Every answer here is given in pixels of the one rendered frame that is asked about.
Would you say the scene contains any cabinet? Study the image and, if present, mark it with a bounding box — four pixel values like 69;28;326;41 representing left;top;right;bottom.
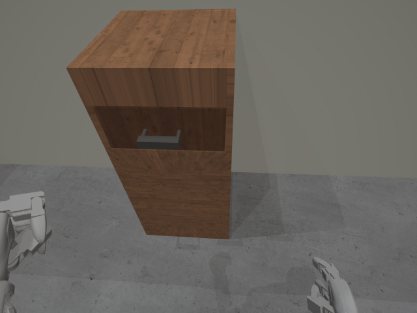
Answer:
66;8;236;239

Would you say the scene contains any left robot forearm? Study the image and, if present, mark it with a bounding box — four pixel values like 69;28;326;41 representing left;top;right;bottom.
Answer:
0;280;17;313

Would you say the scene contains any drawer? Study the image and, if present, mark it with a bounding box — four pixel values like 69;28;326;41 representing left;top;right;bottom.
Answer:
93;106;226;151

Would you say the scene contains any robot right hand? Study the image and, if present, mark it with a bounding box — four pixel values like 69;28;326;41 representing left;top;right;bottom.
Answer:
307;257;358;313

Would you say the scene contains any robot left hand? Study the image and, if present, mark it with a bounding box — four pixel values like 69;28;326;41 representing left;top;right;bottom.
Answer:
0;191;52;281

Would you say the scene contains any handle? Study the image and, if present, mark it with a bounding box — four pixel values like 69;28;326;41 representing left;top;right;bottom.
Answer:
136;129;181;149

